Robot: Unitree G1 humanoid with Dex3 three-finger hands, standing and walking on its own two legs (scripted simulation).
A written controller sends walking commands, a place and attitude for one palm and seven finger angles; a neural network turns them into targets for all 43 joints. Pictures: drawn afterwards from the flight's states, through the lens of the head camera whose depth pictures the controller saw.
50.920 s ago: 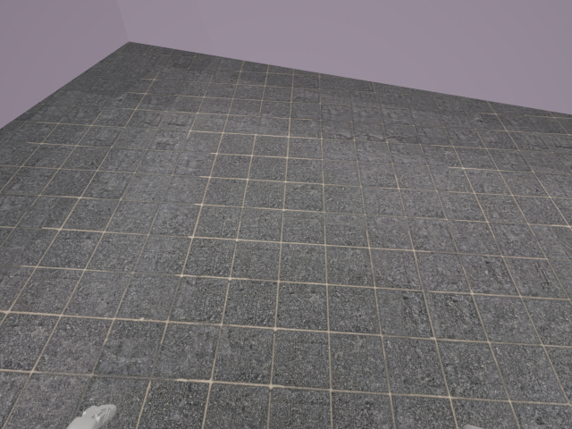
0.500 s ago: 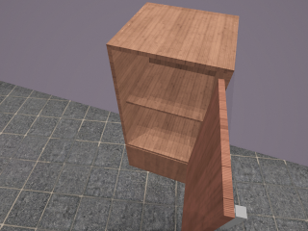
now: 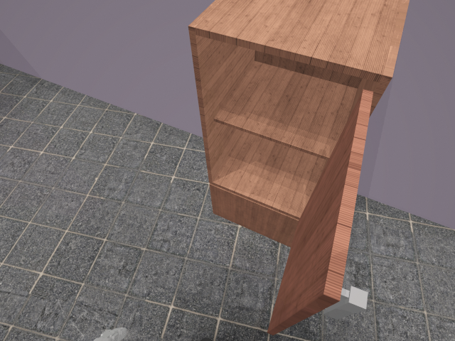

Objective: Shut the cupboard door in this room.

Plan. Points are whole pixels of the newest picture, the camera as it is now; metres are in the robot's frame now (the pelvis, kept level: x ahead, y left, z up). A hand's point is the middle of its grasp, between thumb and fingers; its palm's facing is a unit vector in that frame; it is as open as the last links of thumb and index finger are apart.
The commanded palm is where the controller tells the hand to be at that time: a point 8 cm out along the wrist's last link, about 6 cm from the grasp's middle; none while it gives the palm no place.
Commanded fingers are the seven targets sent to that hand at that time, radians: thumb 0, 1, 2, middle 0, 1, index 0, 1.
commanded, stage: turn or walk to find it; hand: left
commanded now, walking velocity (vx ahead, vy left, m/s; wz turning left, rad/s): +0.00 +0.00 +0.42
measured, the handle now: (330, 299) +0.20 -0.16 -0.03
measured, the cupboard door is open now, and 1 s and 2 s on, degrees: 94 65 65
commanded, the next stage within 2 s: none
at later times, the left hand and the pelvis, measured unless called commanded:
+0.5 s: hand out of the picture -0.09 +0.13 -0.16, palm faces +0.32 -0.90 -0.29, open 7.3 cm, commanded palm none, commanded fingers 0.00 0.90 0.90 -0.20 -0.30 -0.20 -0.30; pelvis +0.00 -0.04 +0.00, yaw +16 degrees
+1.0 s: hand out of the picture +0.07 +0.22 -0.14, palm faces +0.42 -0.88 -0.23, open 7.3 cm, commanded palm none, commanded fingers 0.00 0.90 0.90 -0.20 -0.30 -0.20 -0.30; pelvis +0.00 -0.03 +0.00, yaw +28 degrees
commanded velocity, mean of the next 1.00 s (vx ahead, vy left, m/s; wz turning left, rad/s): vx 0.00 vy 0.00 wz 0.42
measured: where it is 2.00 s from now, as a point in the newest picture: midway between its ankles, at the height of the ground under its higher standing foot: outside the picture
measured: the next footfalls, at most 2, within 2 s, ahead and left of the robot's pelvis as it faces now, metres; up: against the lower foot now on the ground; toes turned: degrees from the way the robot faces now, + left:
right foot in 0.08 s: -0.06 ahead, -0.10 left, +0.00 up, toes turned +1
left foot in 0.62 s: +0.02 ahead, +0.09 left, +0.00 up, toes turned +24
